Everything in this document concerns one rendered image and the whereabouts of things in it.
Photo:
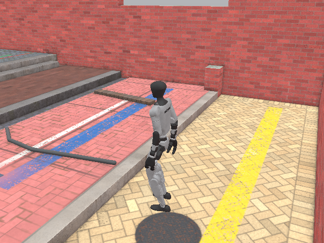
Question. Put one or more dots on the robot right forearm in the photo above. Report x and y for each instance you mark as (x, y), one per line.
(174, 130)

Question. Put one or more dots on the robot left forearm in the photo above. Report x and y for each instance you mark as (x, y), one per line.
(155, 143)

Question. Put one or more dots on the left robot thigh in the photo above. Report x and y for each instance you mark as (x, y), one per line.
(150, 173)

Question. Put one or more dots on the left robot hand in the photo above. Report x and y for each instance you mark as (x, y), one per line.
(150, 162)

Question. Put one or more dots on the right robot hand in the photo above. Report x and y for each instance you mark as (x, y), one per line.
(174, 144)

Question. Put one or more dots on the robot left upper arm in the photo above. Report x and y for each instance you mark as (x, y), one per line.
(154, 114)

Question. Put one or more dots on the robot right foot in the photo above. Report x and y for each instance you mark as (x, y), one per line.
(166, 196)

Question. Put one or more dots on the robot right upper arm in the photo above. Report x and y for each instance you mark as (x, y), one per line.
(173, 114)

